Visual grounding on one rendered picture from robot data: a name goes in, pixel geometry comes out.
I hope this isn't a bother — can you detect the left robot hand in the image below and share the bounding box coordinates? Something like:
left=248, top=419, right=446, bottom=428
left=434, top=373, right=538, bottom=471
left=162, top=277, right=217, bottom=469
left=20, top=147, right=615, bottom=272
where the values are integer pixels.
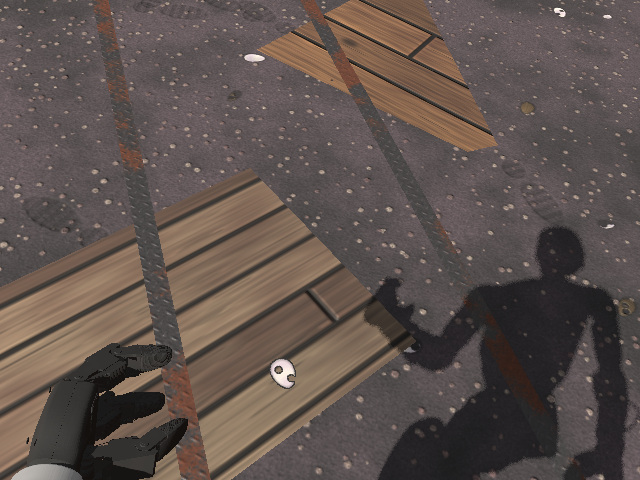
left=26, top=343, right=188, bottom=480

